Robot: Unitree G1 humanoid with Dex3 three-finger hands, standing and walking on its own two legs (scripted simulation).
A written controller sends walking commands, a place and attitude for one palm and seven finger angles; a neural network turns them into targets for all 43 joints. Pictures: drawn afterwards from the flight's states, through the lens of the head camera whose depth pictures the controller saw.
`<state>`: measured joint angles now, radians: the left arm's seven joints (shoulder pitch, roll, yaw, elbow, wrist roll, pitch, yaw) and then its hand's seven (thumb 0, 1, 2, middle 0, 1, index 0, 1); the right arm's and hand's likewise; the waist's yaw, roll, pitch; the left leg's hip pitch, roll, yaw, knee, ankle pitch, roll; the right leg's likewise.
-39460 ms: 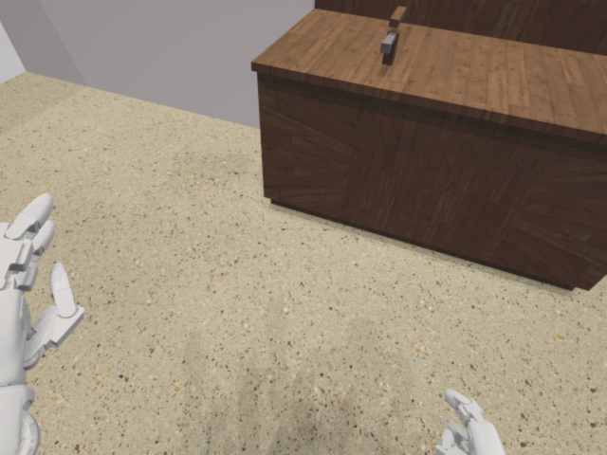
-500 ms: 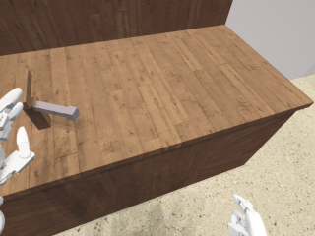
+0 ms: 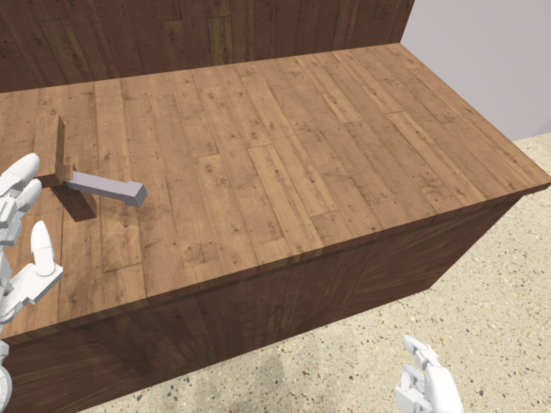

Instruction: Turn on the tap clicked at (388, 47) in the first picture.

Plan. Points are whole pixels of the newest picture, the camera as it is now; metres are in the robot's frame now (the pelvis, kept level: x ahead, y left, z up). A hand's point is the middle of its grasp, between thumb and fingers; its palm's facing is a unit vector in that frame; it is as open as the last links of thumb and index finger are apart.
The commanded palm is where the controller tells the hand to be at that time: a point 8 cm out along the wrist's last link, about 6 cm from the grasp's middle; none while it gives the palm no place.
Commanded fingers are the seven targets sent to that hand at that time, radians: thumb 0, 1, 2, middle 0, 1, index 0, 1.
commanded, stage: shuffle to correct the standing spot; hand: left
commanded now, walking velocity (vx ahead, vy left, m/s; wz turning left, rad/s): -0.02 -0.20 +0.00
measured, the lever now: (134, 194) +0.41 +0.26 +0.05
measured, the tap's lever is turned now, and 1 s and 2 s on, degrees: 57 57 57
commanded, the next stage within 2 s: come to a stop and stand still in 0.80 s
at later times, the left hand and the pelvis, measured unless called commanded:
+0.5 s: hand (64, 269) +0.22 +0.24 +0.16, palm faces +0.33 -0.85 -0.42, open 7.4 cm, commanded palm +0.16 +0.27 +0.18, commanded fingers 0.00 0.90 0.90 -0.20 -0.30 -0.20 -0.30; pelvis +0.00 -0.01 +0.00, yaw +1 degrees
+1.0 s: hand (47, 249) +0.23 +0.24 +0.19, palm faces +0.36 -0.79 -0.50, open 7.4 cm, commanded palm +0.14 +0.27 +0.18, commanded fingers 0.00 0.90 0.90 -0.20 -0.30 -0.20 -0.30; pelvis +0.00 -0.02 +0.00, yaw +3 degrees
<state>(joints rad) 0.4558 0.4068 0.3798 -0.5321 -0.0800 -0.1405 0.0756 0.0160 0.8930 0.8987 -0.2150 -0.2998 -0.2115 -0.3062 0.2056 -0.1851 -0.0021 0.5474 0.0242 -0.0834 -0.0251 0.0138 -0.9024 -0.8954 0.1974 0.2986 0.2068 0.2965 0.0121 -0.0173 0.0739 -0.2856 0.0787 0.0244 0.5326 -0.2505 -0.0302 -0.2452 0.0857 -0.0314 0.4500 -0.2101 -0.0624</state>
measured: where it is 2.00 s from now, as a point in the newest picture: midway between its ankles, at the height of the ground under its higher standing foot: outside the picture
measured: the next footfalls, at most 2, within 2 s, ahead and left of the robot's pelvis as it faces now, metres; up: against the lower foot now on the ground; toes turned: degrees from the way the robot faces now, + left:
none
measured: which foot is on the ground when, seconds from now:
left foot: down 0.00-1.00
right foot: down 0.00-1.00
